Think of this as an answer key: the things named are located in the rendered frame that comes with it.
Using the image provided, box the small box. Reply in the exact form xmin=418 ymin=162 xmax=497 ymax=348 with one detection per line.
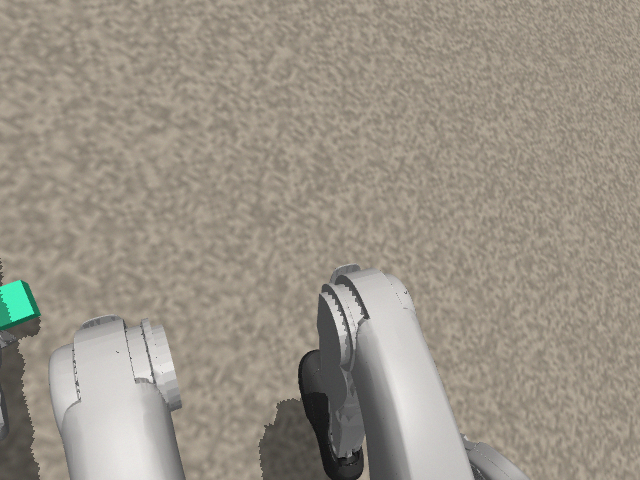
xmin=0 ymin=280 xmax=41 ymax=330

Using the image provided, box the left robot hand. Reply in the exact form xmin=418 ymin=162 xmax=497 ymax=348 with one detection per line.
xmin=0 ymin=330 xmax=18 ymax=349

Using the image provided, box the right robot hand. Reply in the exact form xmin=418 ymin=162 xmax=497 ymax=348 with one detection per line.
xmin=460 ymin=433 xmax=531 ymax=480

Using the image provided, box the right robot foot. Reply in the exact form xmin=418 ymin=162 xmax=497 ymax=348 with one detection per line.
xmin=298 ymin=349 xmax=364 ymax=480

